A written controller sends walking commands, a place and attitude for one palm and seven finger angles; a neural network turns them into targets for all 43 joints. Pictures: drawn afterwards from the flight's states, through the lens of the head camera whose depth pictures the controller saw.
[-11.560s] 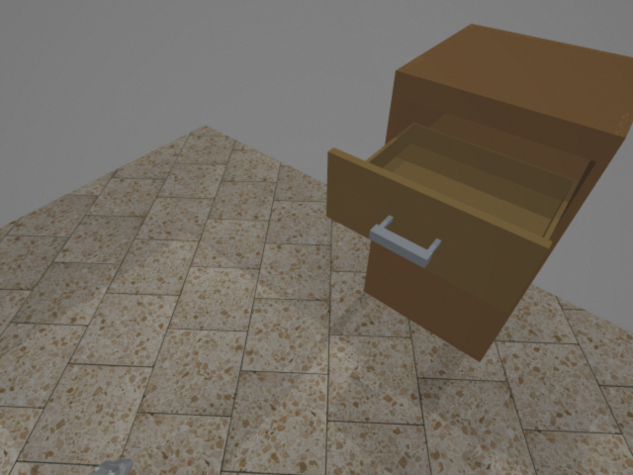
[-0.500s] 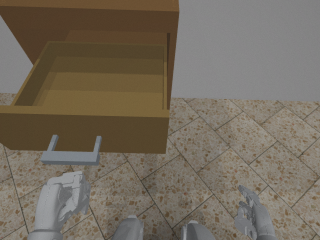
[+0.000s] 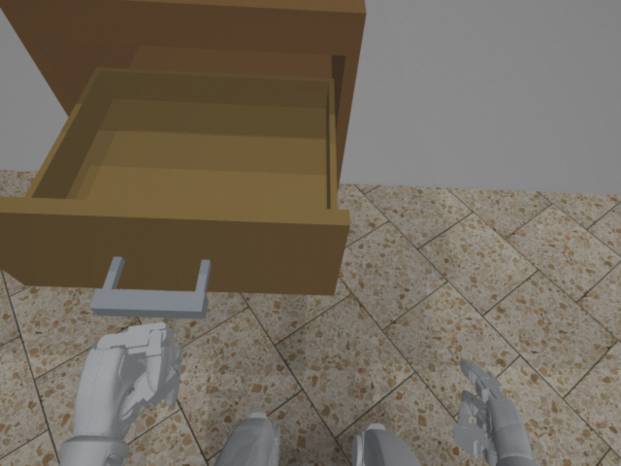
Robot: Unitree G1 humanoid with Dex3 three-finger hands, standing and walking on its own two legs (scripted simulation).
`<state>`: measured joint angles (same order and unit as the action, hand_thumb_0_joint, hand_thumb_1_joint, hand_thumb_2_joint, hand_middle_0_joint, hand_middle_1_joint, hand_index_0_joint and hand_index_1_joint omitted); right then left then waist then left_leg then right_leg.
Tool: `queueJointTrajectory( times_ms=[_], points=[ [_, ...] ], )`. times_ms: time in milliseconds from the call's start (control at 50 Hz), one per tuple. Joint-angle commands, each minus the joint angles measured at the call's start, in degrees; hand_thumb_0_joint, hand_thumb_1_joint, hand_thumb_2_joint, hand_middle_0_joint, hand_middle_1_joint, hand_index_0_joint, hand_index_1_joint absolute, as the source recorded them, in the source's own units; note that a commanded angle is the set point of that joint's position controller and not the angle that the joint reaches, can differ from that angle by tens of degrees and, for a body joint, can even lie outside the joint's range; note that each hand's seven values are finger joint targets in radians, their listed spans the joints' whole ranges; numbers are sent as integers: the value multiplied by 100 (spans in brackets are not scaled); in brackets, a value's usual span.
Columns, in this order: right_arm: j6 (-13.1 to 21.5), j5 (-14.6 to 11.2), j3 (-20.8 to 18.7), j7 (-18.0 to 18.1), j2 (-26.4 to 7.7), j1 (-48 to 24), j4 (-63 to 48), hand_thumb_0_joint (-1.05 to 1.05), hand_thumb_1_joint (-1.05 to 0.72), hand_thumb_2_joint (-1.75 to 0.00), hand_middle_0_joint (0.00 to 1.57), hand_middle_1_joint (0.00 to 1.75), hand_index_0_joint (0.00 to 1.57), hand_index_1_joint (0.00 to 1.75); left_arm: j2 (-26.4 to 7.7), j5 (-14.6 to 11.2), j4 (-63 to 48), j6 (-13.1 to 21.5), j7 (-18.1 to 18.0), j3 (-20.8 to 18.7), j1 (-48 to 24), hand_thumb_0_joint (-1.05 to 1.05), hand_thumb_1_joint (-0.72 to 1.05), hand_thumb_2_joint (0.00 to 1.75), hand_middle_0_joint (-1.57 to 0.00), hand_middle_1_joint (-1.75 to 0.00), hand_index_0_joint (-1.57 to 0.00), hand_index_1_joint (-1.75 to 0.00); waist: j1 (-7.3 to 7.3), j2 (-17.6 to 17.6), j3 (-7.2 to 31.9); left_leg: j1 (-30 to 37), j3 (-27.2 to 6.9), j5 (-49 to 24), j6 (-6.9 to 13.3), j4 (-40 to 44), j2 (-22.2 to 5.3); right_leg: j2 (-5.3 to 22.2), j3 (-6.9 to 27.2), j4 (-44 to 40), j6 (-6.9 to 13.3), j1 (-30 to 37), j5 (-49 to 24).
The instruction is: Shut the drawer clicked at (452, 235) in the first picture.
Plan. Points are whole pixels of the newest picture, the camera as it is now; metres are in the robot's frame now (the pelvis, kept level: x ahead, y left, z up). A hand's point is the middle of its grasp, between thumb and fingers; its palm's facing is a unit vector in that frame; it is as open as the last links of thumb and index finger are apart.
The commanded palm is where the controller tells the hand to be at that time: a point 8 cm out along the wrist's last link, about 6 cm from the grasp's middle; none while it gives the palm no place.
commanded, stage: push the drawer shut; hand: left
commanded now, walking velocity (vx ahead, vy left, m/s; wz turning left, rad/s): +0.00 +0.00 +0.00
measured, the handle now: (156, 285) +0.31 +0.20 +0.05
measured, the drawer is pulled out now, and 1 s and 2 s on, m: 0.29 0.21 0.09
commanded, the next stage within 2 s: none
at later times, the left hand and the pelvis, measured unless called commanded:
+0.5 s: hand (184, 344) +0.25 +0.16 +0.04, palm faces +0.03 -1.00 -0.03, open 3.2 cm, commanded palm +0.25 +0.21 +0.05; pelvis +0.00 +0.00 +0.00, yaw +0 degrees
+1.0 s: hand (198, 287) +0.32 +0.16 +0.04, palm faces +0.04 -1.00 -0.03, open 3.4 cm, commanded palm +0.31 +0.21 +0.05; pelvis -0.01 +0.00 +0.01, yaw +0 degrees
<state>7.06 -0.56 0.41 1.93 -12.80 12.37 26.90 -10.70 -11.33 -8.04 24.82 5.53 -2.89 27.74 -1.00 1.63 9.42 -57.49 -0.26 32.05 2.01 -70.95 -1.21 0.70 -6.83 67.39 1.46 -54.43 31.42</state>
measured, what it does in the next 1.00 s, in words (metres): stands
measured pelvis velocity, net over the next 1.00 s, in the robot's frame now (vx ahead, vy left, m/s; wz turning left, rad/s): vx -0.01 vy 0.00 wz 0.00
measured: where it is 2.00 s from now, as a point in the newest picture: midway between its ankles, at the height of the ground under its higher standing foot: outside the picture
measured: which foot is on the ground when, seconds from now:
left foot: down 0.00-1.00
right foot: down 0.00-1.00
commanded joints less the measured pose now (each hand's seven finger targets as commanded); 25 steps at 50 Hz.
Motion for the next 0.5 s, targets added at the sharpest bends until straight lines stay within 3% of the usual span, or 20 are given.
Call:
queueJointTrajectory(
  times_ms=[0,60,180,220,260,400,420,480],
  points=[
    [257,-26,-310,6,-760,-161,-880,0,-90,-90,20,30,20,30,-339,-1,-1197,337,-22,-127,4,0,90,90,-140,-160,-140,-160,-71,176,1298,1188,-337,-1586,-106,1171,49,-138,228,-861,23,729,-1157],
    [200,-20,-288,19,-802,-134,-891,0,-90,-90,20,30,20,30,-327,92,-981,177,-29,-50,-279,0,90,90,-140,-160,-140,-160,-157,58,1160,1073,-362,-1415,-99,1151,52,-137,232,-863,17,628,-1036],
    [177,8,-262,31,-797,-71,-942,0,-90,-90,20,30,20,30,-406,114,-1220,174,-178,-98,-710,0,90,90,-140,-160,-140,-160,-64,215,1504,1339,-375,-1748,-118,1199,44,-128,232,-820,40,761,-1253],
    [162,23,-262,33,-810,-56,-892,0,-90,-90,20,30,20,30,-513,109,-1124,188,-235,-237,-847,0,90,90,-140,-160,-140,-160,-77,93,1561,1310,-384,-1894,-116,1157,39,-138,238,-798,34,805,-1397],
    [160,21,-255,18,-796,-58,-860,0,-90,-90,20,30,20,30,-436,115,-1179,242,-246,-159,-1034,0,90,90,-140,-160,-140,-160,-86,251,1600,1404,-384,-1924,-141,1164,32,-129,228,-769,33,739,-1382],
    [170,28,-228,24,-851,-97,-680,0,-90,-90,20,30,20,30,-388,135,-822,291,-247,-18,-1860,0,90,90,-140,-160,-140,-160,-244,239,1454,1353,-435,-1523,-125,1178,36,-126,243,-860,27,541,-1074],
    [161,31,-228,43,-883,-90,-629,0,-90,-90,20,30,20,30,-525,160,-705,283,-268,-137,-2055,0,90,90,-140,-160,-140,-160,-271,129,1406,1255,-457,-1413,-117,1181,26,-133,254,-861,27,523,-982],
    [167,19,-223,45,-884,-96,-579,0,-90,-90,20,30,20,30,-397,166,-540,259,-226,26,-2434,0,90,90,-140,-160,-140,-160,-308,200,1450,1350,-458,-1265,-106,1218,42,-123,272,-925,17,482,-898]
  ],
)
